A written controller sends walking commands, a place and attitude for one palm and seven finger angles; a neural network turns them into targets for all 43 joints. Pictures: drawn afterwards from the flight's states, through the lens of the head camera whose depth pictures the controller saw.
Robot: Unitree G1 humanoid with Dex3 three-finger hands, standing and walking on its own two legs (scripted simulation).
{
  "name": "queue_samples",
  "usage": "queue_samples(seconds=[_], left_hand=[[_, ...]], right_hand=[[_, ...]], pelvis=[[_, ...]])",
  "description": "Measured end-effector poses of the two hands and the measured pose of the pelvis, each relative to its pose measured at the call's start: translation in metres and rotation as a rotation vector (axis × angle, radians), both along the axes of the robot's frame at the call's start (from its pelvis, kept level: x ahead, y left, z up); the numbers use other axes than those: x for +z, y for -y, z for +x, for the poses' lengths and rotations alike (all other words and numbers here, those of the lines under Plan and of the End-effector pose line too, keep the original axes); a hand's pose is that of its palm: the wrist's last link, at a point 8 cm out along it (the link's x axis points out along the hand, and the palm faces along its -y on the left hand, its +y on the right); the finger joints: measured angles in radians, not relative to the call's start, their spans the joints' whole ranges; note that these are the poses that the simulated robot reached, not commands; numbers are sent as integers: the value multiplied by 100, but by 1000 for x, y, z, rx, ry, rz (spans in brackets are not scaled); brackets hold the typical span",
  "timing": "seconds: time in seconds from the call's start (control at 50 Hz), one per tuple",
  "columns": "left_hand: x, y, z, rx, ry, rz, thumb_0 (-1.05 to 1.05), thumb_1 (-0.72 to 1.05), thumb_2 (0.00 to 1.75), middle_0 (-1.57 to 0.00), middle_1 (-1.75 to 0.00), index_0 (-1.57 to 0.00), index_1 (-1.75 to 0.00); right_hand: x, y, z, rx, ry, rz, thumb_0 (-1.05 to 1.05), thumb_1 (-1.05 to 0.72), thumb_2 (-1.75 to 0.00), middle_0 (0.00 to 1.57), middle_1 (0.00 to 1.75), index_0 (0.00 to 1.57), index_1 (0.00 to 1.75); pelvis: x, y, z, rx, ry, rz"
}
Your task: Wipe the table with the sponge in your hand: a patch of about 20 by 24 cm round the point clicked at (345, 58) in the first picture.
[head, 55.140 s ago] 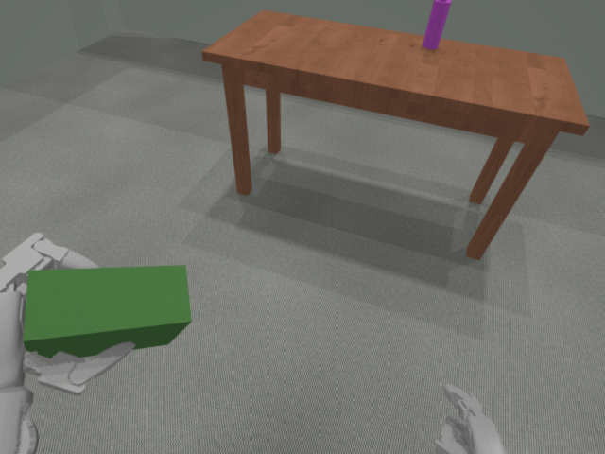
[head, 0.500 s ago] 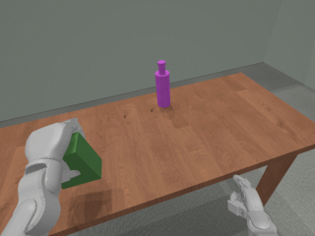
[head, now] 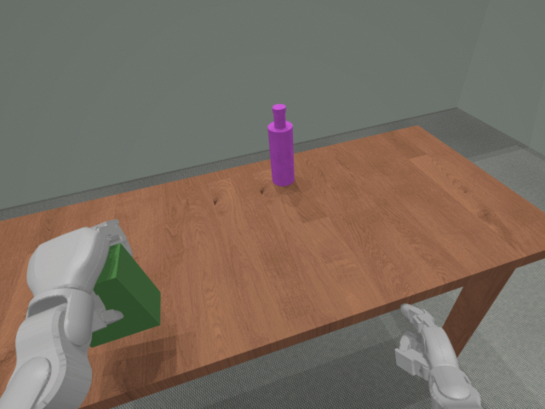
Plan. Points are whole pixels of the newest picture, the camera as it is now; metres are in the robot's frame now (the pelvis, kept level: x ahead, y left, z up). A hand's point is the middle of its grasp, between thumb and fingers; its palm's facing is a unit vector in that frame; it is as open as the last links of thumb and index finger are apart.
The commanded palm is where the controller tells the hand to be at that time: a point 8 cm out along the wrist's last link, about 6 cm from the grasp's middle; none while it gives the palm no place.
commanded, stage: bring the sponge back beside the body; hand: left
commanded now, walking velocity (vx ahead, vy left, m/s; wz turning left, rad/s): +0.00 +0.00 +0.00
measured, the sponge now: (113, 305) +0.21 +0.29 +0.07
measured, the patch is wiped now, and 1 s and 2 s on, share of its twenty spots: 1.00 1.00 1.00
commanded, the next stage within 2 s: step back with the hand held close in 1.16 s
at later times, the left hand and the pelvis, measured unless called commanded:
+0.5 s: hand (96, 291) +0.20 +0.29 +0.12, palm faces +0.14 -0.16 -0.98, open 10.2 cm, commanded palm +0.16 +0.28 +0.19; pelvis +0.00 +0.00 +0.00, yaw +0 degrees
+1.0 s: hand (94, 304) +0.19 +0.28 +0.11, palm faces +0.11 -0.15 -0.98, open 10.2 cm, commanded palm +0.15 +0.28 +0.19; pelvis +0.00 +0.00 +0.00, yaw +0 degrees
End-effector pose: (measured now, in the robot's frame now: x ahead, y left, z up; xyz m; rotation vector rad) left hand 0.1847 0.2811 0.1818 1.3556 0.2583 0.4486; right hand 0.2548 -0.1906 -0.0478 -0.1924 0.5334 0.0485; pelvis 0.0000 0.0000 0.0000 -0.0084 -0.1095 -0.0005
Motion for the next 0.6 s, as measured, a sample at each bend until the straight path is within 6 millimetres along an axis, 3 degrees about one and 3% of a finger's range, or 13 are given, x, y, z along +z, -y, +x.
queue_samples(seconds=[0.28, 0.6], left_hand=[[-10, 7, -6, -43, -26, -9, 0, -53, 105, -71, -134, -75, -131], [-19, 0, -15, -3, -48, -30, 0, -53, 105, -71, -135, -74, -132]], right_hand=[[0, -2, -1, -7, 3, -5, 1, -91, -90, 20, 30, 21, 31], [0, -3, -1, -4, -1, -6, 1, -91, -90, 20, 30, 19, 30]], pelvis=[[0, -3, 0, 1, 5, 0], [0, -3, 0, 2, 4, -1]])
